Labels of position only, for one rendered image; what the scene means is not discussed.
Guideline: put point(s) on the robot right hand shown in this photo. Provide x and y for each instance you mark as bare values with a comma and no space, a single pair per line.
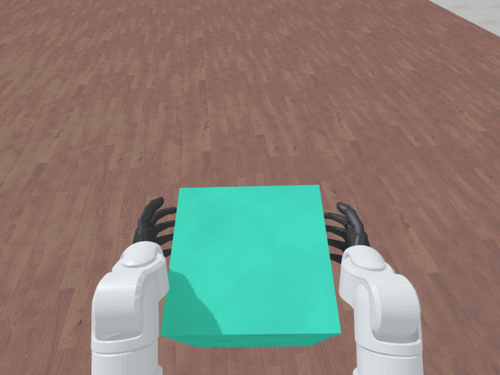
353,234

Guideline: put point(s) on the carton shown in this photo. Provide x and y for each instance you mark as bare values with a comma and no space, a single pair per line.
250,267

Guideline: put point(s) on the left robot forearm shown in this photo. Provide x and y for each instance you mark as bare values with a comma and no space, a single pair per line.
125,313

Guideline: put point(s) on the robot left hand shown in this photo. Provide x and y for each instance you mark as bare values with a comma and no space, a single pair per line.
147,229

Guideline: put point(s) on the right robot forearm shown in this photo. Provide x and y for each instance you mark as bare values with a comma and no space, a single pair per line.
386,314

